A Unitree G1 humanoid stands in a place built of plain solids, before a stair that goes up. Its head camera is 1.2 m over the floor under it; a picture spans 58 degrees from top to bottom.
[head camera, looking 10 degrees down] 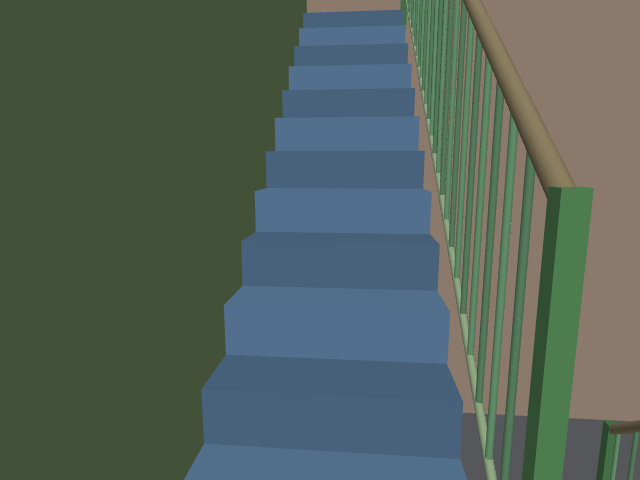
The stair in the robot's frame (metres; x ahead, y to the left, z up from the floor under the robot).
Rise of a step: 0.18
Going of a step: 0.24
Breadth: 0.76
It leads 5 degrees to the right of straight ahead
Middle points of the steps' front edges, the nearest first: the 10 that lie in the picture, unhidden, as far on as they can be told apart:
1.15 -0.03 0.54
1.39 -0.05 0.72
1.63 -0.07 0.90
1.87 -0.09 1.08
2.11 -0.12 1.26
2.35 -0.14 1.44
2.59 -0.16 1.62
2.82 -0.18 1.80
3.06 -0.20 1.98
3.30 -0.23 2.16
